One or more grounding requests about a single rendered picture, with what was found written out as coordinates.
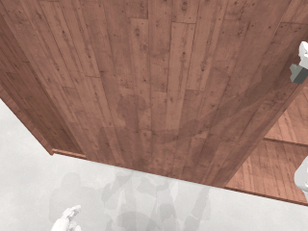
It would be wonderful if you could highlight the right robot upper arm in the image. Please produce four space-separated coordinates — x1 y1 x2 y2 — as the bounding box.
294 156 308 203

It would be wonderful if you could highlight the right robot hand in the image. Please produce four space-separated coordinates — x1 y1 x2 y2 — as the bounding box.
298 41 308 69

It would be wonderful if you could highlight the left robot hand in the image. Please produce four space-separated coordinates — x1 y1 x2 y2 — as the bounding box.
51 205 82 231

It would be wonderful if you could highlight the wardrobe door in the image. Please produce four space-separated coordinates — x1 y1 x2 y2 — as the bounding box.
0 13 85 155
0 0 308 189

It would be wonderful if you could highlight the handle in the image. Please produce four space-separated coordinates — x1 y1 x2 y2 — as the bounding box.
290 64 308 84

